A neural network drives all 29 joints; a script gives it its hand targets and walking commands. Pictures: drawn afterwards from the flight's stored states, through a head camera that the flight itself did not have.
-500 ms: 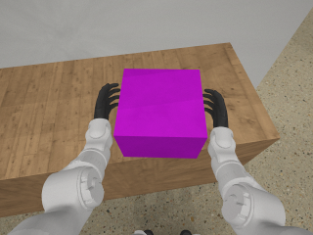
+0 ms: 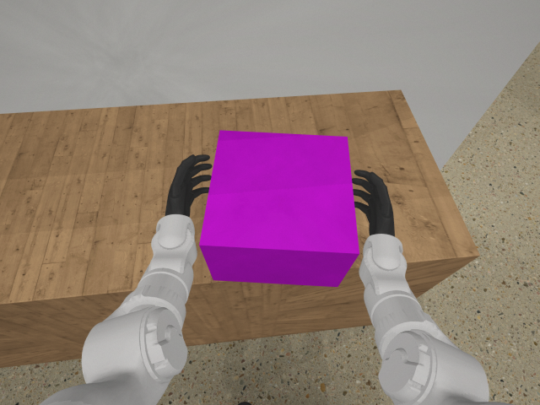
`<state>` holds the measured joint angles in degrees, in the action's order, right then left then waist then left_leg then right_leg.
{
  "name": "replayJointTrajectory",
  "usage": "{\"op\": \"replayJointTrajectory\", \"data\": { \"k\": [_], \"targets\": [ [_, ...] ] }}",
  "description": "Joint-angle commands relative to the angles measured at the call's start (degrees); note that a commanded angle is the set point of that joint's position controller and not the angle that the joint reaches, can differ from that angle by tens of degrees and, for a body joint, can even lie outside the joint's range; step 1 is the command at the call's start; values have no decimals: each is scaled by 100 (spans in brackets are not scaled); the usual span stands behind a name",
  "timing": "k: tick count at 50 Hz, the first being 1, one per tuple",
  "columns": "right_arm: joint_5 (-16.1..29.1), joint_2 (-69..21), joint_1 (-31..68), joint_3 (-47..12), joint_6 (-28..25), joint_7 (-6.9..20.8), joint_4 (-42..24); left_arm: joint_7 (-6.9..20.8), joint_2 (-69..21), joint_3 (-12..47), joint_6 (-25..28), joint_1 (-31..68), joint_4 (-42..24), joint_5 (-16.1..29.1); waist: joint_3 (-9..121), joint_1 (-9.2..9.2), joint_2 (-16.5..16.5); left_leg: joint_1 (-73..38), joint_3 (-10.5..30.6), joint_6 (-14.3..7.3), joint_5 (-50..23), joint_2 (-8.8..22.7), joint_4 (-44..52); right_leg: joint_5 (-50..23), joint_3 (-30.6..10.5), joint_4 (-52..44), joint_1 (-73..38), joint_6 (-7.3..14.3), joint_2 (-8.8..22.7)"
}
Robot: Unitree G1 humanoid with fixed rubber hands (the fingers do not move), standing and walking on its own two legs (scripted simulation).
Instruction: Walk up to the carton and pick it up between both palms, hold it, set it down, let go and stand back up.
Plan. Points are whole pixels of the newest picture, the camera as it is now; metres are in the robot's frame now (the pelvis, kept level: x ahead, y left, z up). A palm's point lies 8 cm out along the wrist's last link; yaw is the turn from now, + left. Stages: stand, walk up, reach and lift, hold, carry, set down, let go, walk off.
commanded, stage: reach and lift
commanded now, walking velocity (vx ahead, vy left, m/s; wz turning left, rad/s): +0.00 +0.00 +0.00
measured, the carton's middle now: (279, 209) +0.43 +0.02 -0.04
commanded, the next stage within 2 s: none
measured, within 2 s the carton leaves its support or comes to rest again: leaves its support in 1.02 s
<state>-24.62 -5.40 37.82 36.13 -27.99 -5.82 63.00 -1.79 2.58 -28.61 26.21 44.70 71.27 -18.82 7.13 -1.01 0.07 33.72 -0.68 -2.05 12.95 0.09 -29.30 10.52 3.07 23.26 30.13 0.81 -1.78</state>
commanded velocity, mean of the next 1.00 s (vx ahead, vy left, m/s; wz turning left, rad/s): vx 0.00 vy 0.00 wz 0.00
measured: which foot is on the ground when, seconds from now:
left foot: down 0.00-1.00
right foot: down 0.00-1.00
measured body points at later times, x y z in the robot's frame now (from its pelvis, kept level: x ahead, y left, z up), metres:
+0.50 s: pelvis +0.00 +0.00 +0.00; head +0.09 +0.02 +0.45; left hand +0.41 +0.18 +0.01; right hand +0.39 -0.14 +0.01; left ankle +0.00 +0.09 -0.73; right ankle -0.01 -0.11 -0.73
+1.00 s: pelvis +0.00 +0.00 +0.00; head +0.08 +0.02 +0.45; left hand +0.41 +0.18 +0.02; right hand +0.39 -0.14 +0.01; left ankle +0.00 +0.09 -0.73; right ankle -0.01 -0.11 -0.73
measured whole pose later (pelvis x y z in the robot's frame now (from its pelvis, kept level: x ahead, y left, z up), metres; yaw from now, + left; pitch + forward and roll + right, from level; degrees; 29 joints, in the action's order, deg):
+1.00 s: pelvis +0.00 +0.00 +0.00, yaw +1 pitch +19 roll -2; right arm -27.7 -4.9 36.9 38.5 -29.5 -5.3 63.6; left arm -3.4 1.2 -25.7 23.5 42.9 67.7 -18.9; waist 9.5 -1.1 0.6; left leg 34.0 -0.5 -1.7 10.1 0.2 -25.1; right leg 7.5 5.0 17.6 29.1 1.0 -1.5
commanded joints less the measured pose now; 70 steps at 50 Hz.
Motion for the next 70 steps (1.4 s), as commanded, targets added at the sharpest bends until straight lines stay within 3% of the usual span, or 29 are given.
{"op": "replayJointTrajectory", "data": {
  "k": [1, 12, 18, 35, 45, 46, 47, 51, 53, 56, 60, 65, 70],
  "targets": [
    [-730, -3160, 2709, -1538, -108, 836, 196, 617, -2646, 1080, -72, 2346, 53, -477, 2811, -71, -114, -1207, -218, 362, -2568, 160, 207, -2217, -11, 162, -2386, -38, 242],
    [-882, -3304, 2800, -1461, -65, 776, -45, 678, -2672, 1047, -166, 2494, -59, -479, 2888, -52, -97, -1005, -291, 299, -2137, 114, 422, -2215, 1, 71, -2693, -69, 296],
    [-844, -3354, 2786, -1531, -68, 778, -117, 661, -2716, 1029, -236, 2463, -143, -530, 2897, -125, -166, -1095, -283, 315, -2315, 138, 455, -2274, -3, 32, -2731, -44, 286],
    [-839, -3108, 2890, -1573, -277, 789, -153, 518, -3012, 1291, -234, 2396, -237, -526, 3123, -113, -367, -2050, -209, 527, -3230, 286, 263, -1727, 185, -241, -1916, 85, 112],
    [-776, -3105, 3106, -1805, -556, 733, -109, 492, -3100, 1536, 10, 2656, -285, -344, 3549, -83, -323, -1973, -177, 564, -3419, 277, 222, -2237, 187, -171, -2104, 65, 95],
    [-907, -2089, 4296, -1153, -799, 924, -458, 231, -3747, 1833, 27, 3495, -987, -338, 4002, 182, -685, -2906, 64, 1007, -3476, 514, 366, -1374, 641, -460, -634, 161, -138],
    [-1052, -2347, 3954, -1146, -861, 961, -195, 111, -3730, 1846, 3, 3327, -912, -483, 4008, 164, -601, -3501, 140, 1055, -3697, 589, 191, -1191, 585, -706, -373, 246, -116],
    [-988, -2476, 3946, -1215, -769, 975, -158, 159, -3689, 1866, -104, 3400, -631, -441, 4183, 275, -456, -3630, 25, 977, -3909, 562, 105, -1506, 509, -785, -605, 273, -67],
    [-935, -2567, 3645, -1362, -684, 966, 180, 199, -3627, 1892, -112, 3125, -462, -470, 3901, 242, -353, -3262, -146, 826, -3425, 405, 280, -1730, 429, -728, -1283, 237, -4],
    [-782, -2768, 3293, -1656, -420, 889, 461, 381, -3312, 1569, -248, 2791, -190, -551, 3213, 163, -89, -1937, -316, 516, -2376, 153, 706, -2636, 178, -415, -2755, 25, 238],
    [-625, -2974, 3077, -1982, -226, 792, 355, 604, -2922, 1217, -411, 2576, -123, -571, 2640, -138, 136, -828, -431, 180, -1343, 61, 1369, -3640, -41, -138, -3835, -259, 501],
    [-395, -3176, 3527, -2578, -405, 730, -203, 636, -2977, 1401, -295, 2831, -535, -309, 3157, -406, 111, -862, -469, 172, -1738, 131, 1349, -4387, -73, -6, -4061, -328, 545],
    [-48, -3365, 3639, -3315, -565, 646, -584, 569, -3097, 2005, 17, 3000, -900, 174, 4027, -302, 207, -1170, -359, 207, -2200, 169, 1085, -4820, -94, 115, -4068, -359, 492]
  ]
}}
